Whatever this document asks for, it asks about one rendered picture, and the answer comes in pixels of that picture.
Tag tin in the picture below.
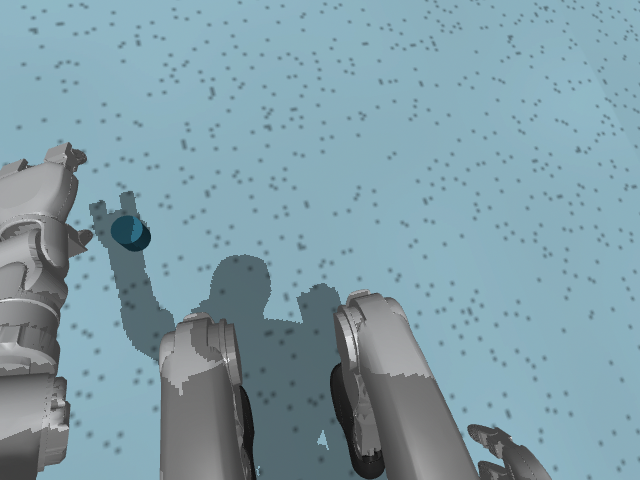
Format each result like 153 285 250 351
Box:
111 215 151 252

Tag left robot foot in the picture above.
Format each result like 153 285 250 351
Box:
239 386 257 480

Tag right robot hand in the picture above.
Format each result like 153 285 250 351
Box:
467 424 552 480

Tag left robot arm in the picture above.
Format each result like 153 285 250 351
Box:
0 214 70 480

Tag left robot hand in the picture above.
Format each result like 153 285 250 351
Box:
0 142 93 258

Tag right robot foot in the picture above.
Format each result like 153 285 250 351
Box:
330 363 385 479

